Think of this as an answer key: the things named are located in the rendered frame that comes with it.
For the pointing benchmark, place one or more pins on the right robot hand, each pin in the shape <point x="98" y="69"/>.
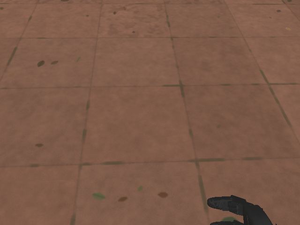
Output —
<point x="252" y="214"/>

